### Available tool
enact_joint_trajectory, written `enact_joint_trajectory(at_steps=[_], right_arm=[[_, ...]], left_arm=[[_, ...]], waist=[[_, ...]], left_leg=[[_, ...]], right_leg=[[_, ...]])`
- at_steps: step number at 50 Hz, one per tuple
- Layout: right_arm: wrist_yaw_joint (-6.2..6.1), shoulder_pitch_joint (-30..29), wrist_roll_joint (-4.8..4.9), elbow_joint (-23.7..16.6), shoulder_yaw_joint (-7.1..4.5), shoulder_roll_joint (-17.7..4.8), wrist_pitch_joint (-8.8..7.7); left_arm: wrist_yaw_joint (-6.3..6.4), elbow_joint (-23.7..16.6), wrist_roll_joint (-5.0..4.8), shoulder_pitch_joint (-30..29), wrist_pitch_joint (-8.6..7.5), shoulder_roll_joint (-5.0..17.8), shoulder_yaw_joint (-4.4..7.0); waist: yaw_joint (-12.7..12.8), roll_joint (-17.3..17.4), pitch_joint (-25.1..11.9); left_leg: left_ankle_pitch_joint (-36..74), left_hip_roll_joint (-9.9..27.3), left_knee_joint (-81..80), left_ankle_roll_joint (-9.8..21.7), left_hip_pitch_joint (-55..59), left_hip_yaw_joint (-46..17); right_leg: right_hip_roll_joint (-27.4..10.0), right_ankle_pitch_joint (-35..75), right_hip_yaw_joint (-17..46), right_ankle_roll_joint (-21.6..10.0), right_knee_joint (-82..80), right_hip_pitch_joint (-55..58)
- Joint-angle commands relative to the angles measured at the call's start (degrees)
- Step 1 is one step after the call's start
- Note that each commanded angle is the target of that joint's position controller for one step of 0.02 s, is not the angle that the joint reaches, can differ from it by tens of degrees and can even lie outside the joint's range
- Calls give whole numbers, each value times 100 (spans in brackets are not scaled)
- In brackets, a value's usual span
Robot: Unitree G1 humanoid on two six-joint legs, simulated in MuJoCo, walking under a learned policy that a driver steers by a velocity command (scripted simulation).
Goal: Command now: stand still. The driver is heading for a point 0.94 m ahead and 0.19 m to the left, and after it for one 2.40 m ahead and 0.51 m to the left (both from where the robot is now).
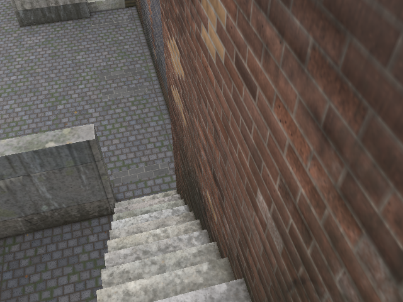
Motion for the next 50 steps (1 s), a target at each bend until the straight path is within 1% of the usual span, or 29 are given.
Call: enact_joint_trajectory(at_steps=[1, 2, 3, 4, 5, 6, 7, 8, 9, 10, 12, 13, 16, 17, 19, 20, 21, 23, 29, 36, 37, 39, 40, 45, 50], right_arm=[[-93, -930, 10, -777, -329, -1200, -253], [-77, -946, 35, -781, -352, -1285, -233], [-112, -817, 40, -719, -337, -1188, -233], [-148, -666, 42, -629, -347, -1160, -208], [-160, -529, 37, -580, -329, -1074, -212], [-160, -431, 28, -586, -343, -1029, -191], [-161, -348, -8, -570, -383, -1060, -185], [-156, -438, 8, -589, -330, -968, -194], [-178, -200, 16, -548, -356, -1008, -191], [-186, -231, 21, -531, -371, -1045, -194], [-194, -348, 25, -581, -374, -1064, -211], [-201, -418, 26, -609, -372, -1068, -219], [-200, -519, 24, -639, -377, -1158, -237], [-180, -425, 39, -656, -352, -1113, -227], [-168, -412, 20, -641, -351, -1134, -227], [-137, -398, -17, -669, -347, -1146, -231], [-131, -426, -18, -677, -354, -1166, -231], [-126, -427, -13, -698, -338, -1133, -235], [-119, -324, -7, -694, -303, -1020, -239], [-118, -199, -6, -672, -307, -929, -231], [-117, -225, 11, -674, -286, -865, -219], [-121, -213, 5, -654, -297, -871, -204], [-139, -309, -28, -628, -330, -944, -207], [-146, -271, -13, -533, -334, -889, -196], [-135, -326, -22, -470, -348, -855, -184]], left_arm=[[64, -507, 48, -68, -31, 941, 320], [64, -605, 62, -45, -46, 890, 303], [41, -623, -39, -212, -30, 688, 224], [23, -646, -7, -213, 3, 650, 218], [12, -689, -10, -212, 29, 571, 190], [-13, -613, 11, -195, 69, 593, 169], [3, -651, 19, -165, 105, 652, 195], [7, -598, 102, -55, 104, 575, 187], [6, -590, 113, -87, 97, 682, 195], [7, -632, 150, -175, 89, 678, 200], [17, -708, 152, -270, 53, 675, 188], [20, -731, 143, -284, 31, 672, 179], [28, -752, 155, -203, -7, 710, 181], [13, -763, 137, -102, 0, 641, 159], [15, -763, 136, -14, -3, 620, 142], [12, -748, 119, 26, -35, 614, 143], [19, -744, 127, 66, -48, 599, 133], [34, -731, 140, 130, -62, 573, 119], [58, -699, 128, 326, -59, 474, 81], [60, -678, 117, 436, -29, 428, 84], [37, -654, 108, 421, -37, 382, 53], [36, -633, 106, 436, -37, 409, 63], [56, -631, 129, 380, -42, 500, 90], [58, -589, 117, 362, -22, 443, 81], [67, -535, 124, 380, -19, 415, 82]], waist=[[335, -338, -495], [449, -102, -522], [319, -165, -534], [272, -90, -474], [229, -61, -557], [133, -201, -526], [93, -262, -374], [184, -117, -469], [10, -256, -305], [4, -181, -263], [-12, -127, -278], [-18, -117, -279], [-10, -94, -279], [-27, -126, -221], [-39, -138, -201], [-11, -225, -254], [-6, -193, -224], [-7, -171, -214], [-11, -216, -226], [-17, -247, -215], [-34, -198, -292], [-36, -243, -234], [-24, -250, -273], [-39, -254, -220], [-18, -225, -223]], left_leg=[[4067, 159, -2266, 181, 608, -551], [3925, 138, -2234, 213, 416, -585], [3745, 204, -2352, 187, 583, -530], [3523, 165, -2469, 180, 629, -462], [3362, 152, -2552, 164, 713, -444], [2989, 100, -2590, 181, 804, -417], [2790, 47, -2603, 184, 806, -317], [2286, 39, -2749, 178, 713, -422], [1827, 5, -2810, 188, 736, -344], [1640, -37, -2811, 193, 730, -318], [1530, -42, -2861, 223, 727, -336], [1495, -41, -2889, 228, 717, -347], [1483, -46, -2909, 250, 725, -371], [1358, -46, -2903, 239, 704, -380], [1430, -61, -2897, 237, 741, -382], [1349, -14, -2926, 220, 681, -416], [1297, -27, -2926, 219, 662, -408], [1337, -26, -2931, 221, 658, -425], [1669, -26, -2894, 223, 712, -435], [1964, -39, -2859, 190, 755, -401], [2018, -9, -2869, 190, 829, -452], [2074, -17, -2863, 186, 830, -448], [2170, -26, -2861, 211, 851, -442], [2181, -27, -2902, 196, 876, -421], [2189, -32, -2938, 187, 935, -416]], right_leg=[[-230, 2500, 249, 297, -1340, 980], [-311, 2418, 228, 257, -1499, 1299], [-278, 2447, 182, 301, -1564, 1233], [-277, 2396, 191, 301, -1710, 1278], [-308, 2440, 196, 331, -1808, 1380], [-357, 2412, 251, 320, -2043, 1393], [-324, 2286, 243, 300, -2142, 1251], [-364, 1931, 217, 358, -2242, 1359], [-346, 1556, 273, 305, -2362, 1116], [-353, 1456, 278, 305, -2442, 1030], [-362, 1378, 263, 309, -2476, 952], [-370, 1371, 260, 310, -2487, 937], [-371, 1397, 251, 320, -2473, 891], [-402, 1341, 279, 323, -2502, 875], [-409, 1389, 286, 335, -2505, 840], [-414, 1395, 231, 352, -2459, 966], [-420, 1406, 251, 350, -2464, 948], [-433, 1445, 245, 353, -2460, 954], [-469, 1665, 233, 359, -2470, 1053], [-504, 1841, 208, 371, -2486, 1156], [-546, 1831, 235, 383, -2517, 1193], [-545, 1892, 223, 380, -2531, 1199], [-517, 1943, 206, 365, -2519, 1200], [-526, 1997, 194, 364, -2589, 1247], [-530, 2031, 171, 365, -2667, 1314]])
